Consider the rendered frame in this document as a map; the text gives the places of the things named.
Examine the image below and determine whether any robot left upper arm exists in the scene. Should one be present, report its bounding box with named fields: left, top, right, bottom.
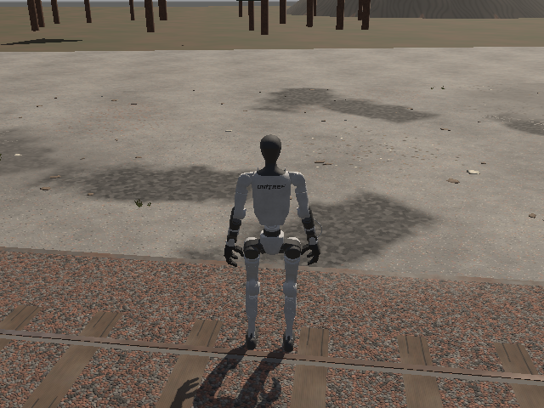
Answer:
left=233, top=172, right=253, bottom=219

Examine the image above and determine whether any robot left shin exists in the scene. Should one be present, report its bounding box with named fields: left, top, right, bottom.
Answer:
left=246, top=281, right=258, bottom=337

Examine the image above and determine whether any right robot hand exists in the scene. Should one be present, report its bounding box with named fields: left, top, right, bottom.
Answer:
left=301, top=242, right=320, bottom=265

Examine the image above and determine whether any robot right forearm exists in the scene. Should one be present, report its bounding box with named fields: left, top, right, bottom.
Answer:
left=302, top=206, right=318, bottom=245

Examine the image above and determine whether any left robot hand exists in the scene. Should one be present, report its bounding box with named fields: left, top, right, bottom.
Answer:
left=224, top=245, right=244, bottom=267

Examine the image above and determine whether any robot right upper arm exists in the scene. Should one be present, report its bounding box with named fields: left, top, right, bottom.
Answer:
left=289, top=172, right=310, bottom=218

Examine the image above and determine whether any robot left forearm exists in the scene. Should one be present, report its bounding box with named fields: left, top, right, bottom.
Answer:
left=226, top=207, right=241, bottom=247

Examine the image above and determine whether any robot left thigh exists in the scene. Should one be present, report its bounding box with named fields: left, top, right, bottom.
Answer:
left=243, top=237, right=261, bottom=296

